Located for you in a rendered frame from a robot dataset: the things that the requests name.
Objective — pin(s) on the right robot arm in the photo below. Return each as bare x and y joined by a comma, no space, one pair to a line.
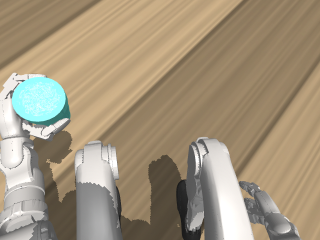
279,227

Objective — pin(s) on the left robot hand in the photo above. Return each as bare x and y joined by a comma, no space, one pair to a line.
13,125

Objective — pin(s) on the right robot hand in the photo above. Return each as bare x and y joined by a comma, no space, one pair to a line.
259,207

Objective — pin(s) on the cup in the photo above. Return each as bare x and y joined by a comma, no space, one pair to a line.
41,101

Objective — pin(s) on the right robot foot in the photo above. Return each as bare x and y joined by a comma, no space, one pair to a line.
182,204

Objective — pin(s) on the left robot arm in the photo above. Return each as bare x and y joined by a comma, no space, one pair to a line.
25,214

